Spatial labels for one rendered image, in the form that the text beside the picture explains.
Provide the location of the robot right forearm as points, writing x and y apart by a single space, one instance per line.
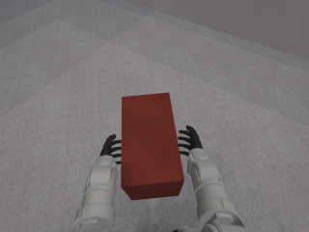
212 199

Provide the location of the right robot hand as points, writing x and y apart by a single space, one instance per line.
194 140

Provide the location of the robot left forearm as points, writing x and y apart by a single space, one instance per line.
97 208

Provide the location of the carton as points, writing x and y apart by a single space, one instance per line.
151 165

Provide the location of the left robot hand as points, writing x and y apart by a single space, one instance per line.
107 150

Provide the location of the right robot upper arm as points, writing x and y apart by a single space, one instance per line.
222 227

